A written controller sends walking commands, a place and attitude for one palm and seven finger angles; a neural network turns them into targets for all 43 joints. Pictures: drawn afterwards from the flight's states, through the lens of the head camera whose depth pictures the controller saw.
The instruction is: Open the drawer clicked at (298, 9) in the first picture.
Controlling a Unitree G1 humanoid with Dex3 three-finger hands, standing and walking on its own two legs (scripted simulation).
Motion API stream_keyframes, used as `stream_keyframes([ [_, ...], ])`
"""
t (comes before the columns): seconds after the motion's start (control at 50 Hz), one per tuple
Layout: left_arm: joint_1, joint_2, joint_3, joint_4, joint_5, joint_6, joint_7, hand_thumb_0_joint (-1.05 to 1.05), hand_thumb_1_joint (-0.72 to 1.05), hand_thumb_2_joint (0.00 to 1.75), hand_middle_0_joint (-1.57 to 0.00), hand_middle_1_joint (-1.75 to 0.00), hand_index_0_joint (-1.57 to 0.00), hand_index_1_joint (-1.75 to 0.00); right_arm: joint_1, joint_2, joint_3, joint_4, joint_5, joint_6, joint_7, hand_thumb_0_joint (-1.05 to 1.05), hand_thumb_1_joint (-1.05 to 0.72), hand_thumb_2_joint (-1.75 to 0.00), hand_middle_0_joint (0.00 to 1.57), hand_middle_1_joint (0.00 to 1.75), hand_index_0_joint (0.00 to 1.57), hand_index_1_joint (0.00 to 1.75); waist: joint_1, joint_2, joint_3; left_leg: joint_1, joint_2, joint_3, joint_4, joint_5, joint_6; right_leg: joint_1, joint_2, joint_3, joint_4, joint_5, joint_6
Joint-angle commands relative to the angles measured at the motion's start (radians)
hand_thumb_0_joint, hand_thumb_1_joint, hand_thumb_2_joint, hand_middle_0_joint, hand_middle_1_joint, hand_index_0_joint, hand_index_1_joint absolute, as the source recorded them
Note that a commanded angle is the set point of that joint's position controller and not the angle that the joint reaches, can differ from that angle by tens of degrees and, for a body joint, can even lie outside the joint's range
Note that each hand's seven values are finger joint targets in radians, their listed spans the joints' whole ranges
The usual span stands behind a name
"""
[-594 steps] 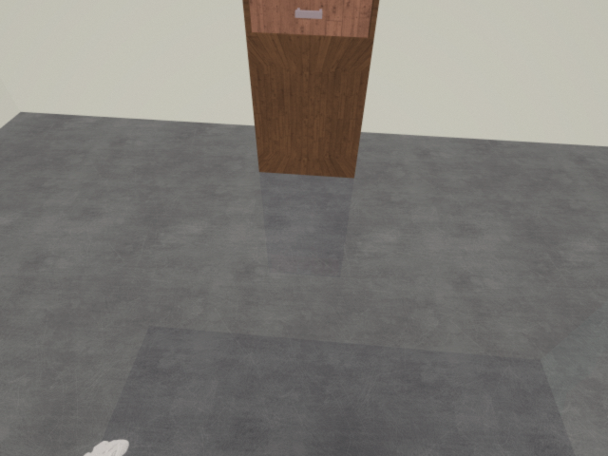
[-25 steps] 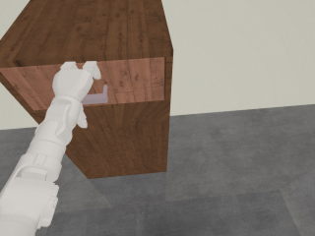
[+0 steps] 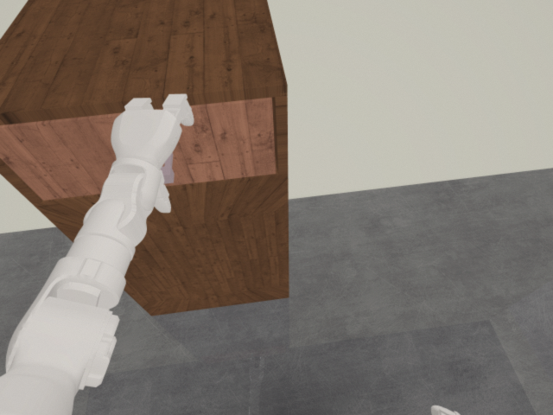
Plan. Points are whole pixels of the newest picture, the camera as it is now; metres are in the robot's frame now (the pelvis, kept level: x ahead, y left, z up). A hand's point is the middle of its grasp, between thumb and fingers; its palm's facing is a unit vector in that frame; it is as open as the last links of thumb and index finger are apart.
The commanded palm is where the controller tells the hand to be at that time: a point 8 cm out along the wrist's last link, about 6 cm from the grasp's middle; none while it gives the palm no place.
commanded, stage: move the hooked fingers above the handle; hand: left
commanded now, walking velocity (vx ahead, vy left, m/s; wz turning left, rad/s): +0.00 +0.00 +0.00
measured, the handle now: (143, 168) +0.51 +0.23 +0.04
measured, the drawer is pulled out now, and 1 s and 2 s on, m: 0.00 0.00 0.00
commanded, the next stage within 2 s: lower the fingers behind the handle in 1.98 s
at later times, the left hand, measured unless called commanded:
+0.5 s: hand (155, 174) +0.44 +0.18 +0.10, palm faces +0.06 -0.10 -0.99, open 13.8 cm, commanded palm +0.44 +0.24 +0.16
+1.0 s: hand (120, 192) +0.43 +0.24 +0.07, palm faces -0.14 +0.01 -0.99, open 13.8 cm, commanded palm +0.43 +0.24 +0.15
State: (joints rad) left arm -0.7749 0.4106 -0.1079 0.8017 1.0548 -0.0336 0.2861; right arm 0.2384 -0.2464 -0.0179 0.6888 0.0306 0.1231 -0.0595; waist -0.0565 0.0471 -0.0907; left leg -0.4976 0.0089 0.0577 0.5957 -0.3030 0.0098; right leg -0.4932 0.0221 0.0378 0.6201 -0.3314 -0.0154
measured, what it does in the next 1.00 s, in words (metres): stands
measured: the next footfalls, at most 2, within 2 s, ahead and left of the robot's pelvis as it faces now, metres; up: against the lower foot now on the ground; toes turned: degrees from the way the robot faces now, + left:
none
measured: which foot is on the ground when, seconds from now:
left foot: down 0.00-1.00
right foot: down 0.00-1.00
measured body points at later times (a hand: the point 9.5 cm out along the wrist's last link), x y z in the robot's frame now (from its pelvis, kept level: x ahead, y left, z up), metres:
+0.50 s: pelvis -0.01 +0.01 +0.00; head +0.05 +0.01 +0.44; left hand +0.43 +0.19 +0.15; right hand +0.11 -0.27 -0.12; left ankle -0.01 +0.11 -0.73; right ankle -0.02 -0.11 -0.73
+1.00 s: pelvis -0.01 +0.00 +0.00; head +0.04 -0.01 +0.45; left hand +0.43 +0.24 +0.13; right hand +0.03 -0.28 -0.13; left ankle -0.01 +0.11 -0.73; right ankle -0.02 -0.11 -0.73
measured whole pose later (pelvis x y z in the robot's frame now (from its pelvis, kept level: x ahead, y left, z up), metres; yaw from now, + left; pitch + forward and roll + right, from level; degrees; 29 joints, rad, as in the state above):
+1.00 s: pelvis -0.01 +0.00 +0.00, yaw +2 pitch +10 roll +0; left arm -0.76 0.52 -0.12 0.88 1.02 -0.08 0.05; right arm 0.37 -0.28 -0.05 0.67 0.04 0.10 -0.10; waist -0.06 0.04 -0.07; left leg -0.50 0.00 0.03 0.58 -0.27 0.01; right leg -0.47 0.02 0.00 0.59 -0.30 -0.01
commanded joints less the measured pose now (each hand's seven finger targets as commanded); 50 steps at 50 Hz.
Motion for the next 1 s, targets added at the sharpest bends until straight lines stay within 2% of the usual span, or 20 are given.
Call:
stream_keyframes([
  [0.0,-0.405,0.516,0.239,-0.066,-0.018,0.223,0.056,0.0,-0.5,0.3,-0.3,-1.2,-0.3,-1.2,-0.051,-0.131,-0.025,-0.09,0.011,-0.006,-0.014,0.0,-0.9,-0.9,0.2,0.3,0.2,0.3,0.107,-0.113,-0.484,0.119,-0.039,0.036,-0.062,0.391,0.016,0.424,-0.006,-0.003,-0.061,0.509,-0.001],
  [0.08,-0.332,0.492,0.213,-0.026,-0.057,0.255,-0.063,0.0,-0.5,0.3,-0.3,-1.2,-0.3,-1.2,-0.052,-0.148,-0.028,-0.097,0.026,0.009,-0.035,0.0,-0.9,-0.9,0.2,0.3,0.2,0.3,0.085,-0.185,-0.422,0.126,-0.043,0.039,-0.092,0.368,0.032,0.457,-0.015,-0.009,-0.092,0.572,0.022],
  [0.14,-0.313,0.41,0.134,0.015,-0.047,0.211,-0.176,0.0,-0.5,0.3,-0.3,-1.2,-0.3,-1.2,-0.015,-0.169,-0.038,-0.105,0.026,0.009,-0.047,0.0,-0.9,-0.9,0.2,0.3,0.2,0.3,0.025,-0.217,-0.302,0.131,-0.039,0.029,-0.101,0.317,0.046,0.37,-0.019,-0.021,-0.13,0.529,0.031],
  [0.2,-0.386,0.166,-0.087,-0.144,-0.057,0.095,-0.281,0.0,-0.5,0.3,-0.3,-1.2,-0.3,-1.2,0.009,-0.157,-0.056,-0.132,0.019,-0.01,-0.041,0.0,-0.9,-0.9,0.2,0.3,0.2,0.3,-0.045,-0.115,-0.261,0.236,-0.039,0.014,-0.077,0.331,0.055,0.251,-0.015,-0.02,-0.148,0.489,0.017],
  [0.22,-0.411,0.125,-0.118,-0.234,-0.075,0.043,-0.304,0.0,-0.5,0.3,-0.3,-1.2,-0.3,-1.2,0.024,-0.152,-0.066,-0.125,0.011,-0.023,-0.038,0.0,-0.9,-0.9,0.2,0.3,0.2,0.3,-0.051,-0.058,-0.269,0.292,-0.038,0.005,-0.059,0.345,0.058,0.201,-0.008,-0.018,-0.149,0.455,0.011],
  [0.3,-0.544,0.096,-0.14,-0.398,-0.137,-0.126,-0.312,0.0,-0.5,0.3,-0.3,-1.2,-0.3,-1.2,0.07,-0.139,-0.074,-0.104,-0.005,-0.05,-0.032,0.0,-0.9,-0.9,0.2,0.3,0.2,0.3,-0.084,0.037,-0.27,0.368,-0.049,-0.048,-0.01,0.354,0.056,0.069,0.002,-0.027,-0.121,0.345,-0.009],
  [0.34,-0.574,0.207,-0.023,-0.396,-0.129,-0.169,-0.244,0.0,-0.5,0.3,-0.3,-1.2,-0.3,-1.2,0.091,-0.144,-0.086,-0.079,-0.005,-0.056,-0.026,0.0,-0.9,-0.9,0.2,0.3,0.2,0.3,-0.061,0.054,-0.297,0.376,-0.041,-0.071,0.006,0.36,0.041,0.029,0.011,-0.037,-0.096,0.304,-0.019],
  [0.36,-0.608,0.214,-0.012,-0.409,-0.121,-0.179,-0.201,0.0,-0.5,0.3,-0.3,-1.2,-0.3,-1.2,0.095,-0.142,-0.082,-0.075,-0.006,-0.059,-0.021,0.0,-0.9,-0.9,0.2,0.3,0.2,0.3,-0.056,0.066,-0.347,0.373,-0.043,-0.073,0.015,0.371,0.035,0.032,0.011,-0.039,-0.081,0.301,-0.02],
  [0.4,-0.596,0.356,0.131,-0.349,-0.097,-0.16,-0.096,0.0,-0.5,0.3,-0.3,-1.2,-0.3,-1.2,0.107,-0.154,-0.078,-0.06,-0.007,-0.056,-0.01,0.0,-0.9,-0.9,0.2,0.3,0.2,0.3,-0.012,0.042,-0.373,0.303,-0.044,-0.078,0.013,0.378,0.021,0.054,0.021,-0.054,-0.056,0.293,-0.03],
  [0.44,-0.574,0.402,0.194,-0.26,-0.067,-0.095,-0.001,0.0,-0.5,0.3,-0.3,-1.2,-0.3,-1.2,0.089,-0.136,-0.066,-0.059,-0.004,-0.053,0.004,0.0,-0.9,-0.9,0.2,0.3,0.2,0.3,0.015,0.031,-0.4,0.238,-0.045,-0.069,0.005,0.382,0.014,0.092,0.025,-0.066,-0.026,0.302,-0.033],
  [0.5,-0.541,0.466,0.22,-0.151,-0.037,0.033,0.059,0.0,-0.5,0.3,-0.3,-1.2,-0.3,-1.2,0.037,-0.142,-0.049,-0.071,-0.006,-0.032,0.009,0.0,-0.9,-0.9,0.2,0.3,0.2,0.3,0.053,0.031,-0.429,0.173,-0.044,-0.032,-0.008,0.385,0.005,0.175,0.02,-0.064,-0.024,0.337,-0.033],
  [0.58,-0.489,0.398,0.131,0.1,0.016,0.232,0.03,0.0,-0.5,0.3,-0.3,-1.2,-0.3,-1.2,0.038,-0.149,-0.036,-0.058,-0.003,-0.004,0.017,0.0,-0.9,-0.9,0.2,0.3,0.2,0.3,0.046,-0.004,-0.383,0.127,-0.023,-0.009,-0.039,0.363,0.0,0.181,0.017,-0.073,-0.04,0.337,-0.021],
  [0.62,-0.468,0.448,0.165,0.13,0.006,0.269,-0.002,0.0,-0.5,0.3,-0.3,-1.2,-0.3,-1.2,0.024,-0.157,-0.028,-0.068,0.004,0.02,0.009,0.0,-0.9,-0.9,0.2,0.3,0.2,0.3,0.057,-0.081,-0.396,0.107,-0.022,0.0,-0.058,0.341,0.007,0.247,0.01,-0.057,-0.058,0.346,-0.013],
  [0.68,-0.455,0.417,0.132,0.173,-0.02,0.301,-0.062,0.0,-0.5,0.3,-0.3,-1.2,-0.3,-1.2,0.011,-0.157,-0.022,-0.079,0.017,0.036,-0.015,0.0,-0.9,-0.9,0.2,0.3,0.2,0.3,0.041,-0.194,-0.335,0.083,-0.024,0.009,-0.09,0.261,0.023,0.278,-0.001,-0.049,-0.099,0.316,0.002],
  [0.74,-0.389,0.428,0.131,0.2,-0.031,0.273,-0.127,0.0,-0.5,0.3,-0.3,-1.2,-0.3,-1.2,0.006,-0.164,-0.015,-0.106,0.028,0.033,-0.04,0.0,-0.9,-0.9,0.2,0.3,0.2,0.3,0.042,-0.247,-0.242,0.054,-0.027,0.016,-0.115,0.173,0.034,0.272,-0.011,-0.036,-0.138,0.241,0.009],
  [0.8,-0.406,0.378,0.083,0.166,-0.01,0.18,-0.192,0.0,-0.5,0.3,-0.3,-1.2,-0.3,-1.2,0.036,-0.171,-0.023,-0.129,0.025,0.01,-0.053,0.0,-0.9,-0.9,0.2,0.3,0.2,0.3,0.004,-0.229,-0.193,0.059,-0.021,0.006,-0.112,0.122,0.044,0.215,-0.014,-0.029,-0.154,0.184,0.01],
  [0.84,-0.424,0.368,0.08,0.066,-0.009,0.081,-0.215,0.0,-0.5,0.3,-0.3,-1.2,-0.3,-1.2,0.07,-0.17,-0.037,-0.139,0.019,-0.015,-0.055,0.0,-0.9,-0.9,0.2,0.3,0.2,0.3,-0.007,-0.163,-0.242,0.104,-0.018,-0.001,-0.092,0.135,0.05,0.194,-0.012,-0.019,-0.14,0.194,0.005],
  [0.9,-0.574,0.238,-0.016,-0.185,-0.036,-0.074,-0.209,0.0,-0.5,0.3,-0.3,-1.2,-0.3,-1.2,0.111,-0.145,-0.069,-0.138,0.002,-0.049,-0.047,0.0,-0.9,-0.9,0.2,0.3,0.2,0.3,-0.054,-0.025,-0.327,0.232,-0.019,-0.019,-0.049,0.184,0.054,0.119,-0.002,-0.012,-0.128,0.198,-0.002],
  [0.94,-0.625,0.304,0.047,-0.298,-0.044,-0.143,-0.167,0.0,-0.5,0.3,-0.3,-1.2,-0.3,-1.2,0.137,-0.149,-0.087,-0.114,-0.005,-0.062,-0.043,0.0,-0.9,-0.9,0.2,0.3,0.2,0.3,-0.048,0.085,-0.4,0.306,-0.024,-0.041,-0.019,0.242,0.047,0.079,0.011,-0.013,-0.102,0.219,-0.014],
  [0.98,-0.658,0.3,0.064,-0.342,-0.051,-0.168,-0.107,0.0,-0.5,0.3,-0.3,-1.2,-0.3,-1.2,0.156,-0.143,-0.097,-0.088,-0.009,-0.07,-0.031,0.0,-0.9,-0.9,0.2,0.3,0.2,0.3,-0.054,0.11,-0.438,0.354,-0.027,-0.056,0.013,0.322,0.039,0.045,0.021,-0.027,-0.079,0.254,-0.019],
])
